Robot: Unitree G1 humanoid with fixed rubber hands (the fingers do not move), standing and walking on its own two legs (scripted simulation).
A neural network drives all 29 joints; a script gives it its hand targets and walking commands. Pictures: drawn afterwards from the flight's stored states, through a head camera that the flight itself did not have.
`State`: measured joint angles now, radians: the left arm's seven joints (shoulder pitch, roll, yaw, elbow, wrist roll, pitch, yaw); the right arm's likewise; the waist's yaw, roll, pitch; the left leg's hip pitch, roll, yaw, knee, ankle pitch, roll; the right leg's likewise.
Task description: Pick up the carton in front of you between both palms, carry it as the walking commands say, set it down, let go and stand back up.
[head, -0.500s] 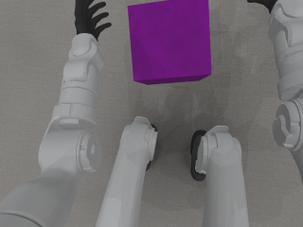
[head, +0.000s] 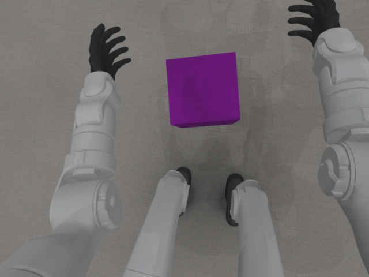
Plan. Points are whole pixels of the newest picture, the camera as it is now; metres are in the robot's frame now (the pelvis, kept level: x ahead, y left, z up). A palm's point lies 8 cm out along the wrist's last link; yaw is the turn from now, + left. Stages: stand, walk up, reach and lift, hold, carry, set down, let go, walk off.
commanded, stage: let go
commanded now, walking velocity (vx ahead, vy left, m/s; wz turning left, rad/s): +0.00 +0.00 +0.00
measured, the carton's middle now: (203, 96) +0.50 +0.05 -0.48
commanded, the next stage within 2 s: stand in 1.40 s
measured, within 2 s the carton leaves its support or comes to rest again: neither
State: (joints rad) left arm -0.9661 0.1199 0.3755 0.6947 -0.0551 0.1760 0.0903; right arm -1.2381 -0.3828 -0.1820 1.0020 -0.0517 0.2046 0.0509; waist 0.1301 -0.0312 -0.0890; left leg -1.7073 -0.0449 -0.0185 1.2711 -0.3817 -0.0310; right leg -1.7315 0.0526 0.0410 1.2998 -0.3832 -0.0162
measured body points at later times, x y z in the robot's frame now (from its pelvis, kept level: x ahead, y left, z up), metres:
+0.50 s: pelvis +0.06 +0.02 +0.12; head +0.27 +0.00 +0.52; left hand +0.38 +0.25 +0.02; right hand +0.42 -0.19 +0.00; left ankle +0.08 +0.13 -0.57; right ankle +0.08 -0.10 -0.57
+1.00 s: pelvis +0.10 +0.00 +0.17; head +0.14 +0.00 +0.62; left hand +0.28 +0.24 +0.09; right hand +0.28 -0.23 +0.09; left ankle +0.08 +0.12 -0.57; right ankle +0.08 -0.10 -0.57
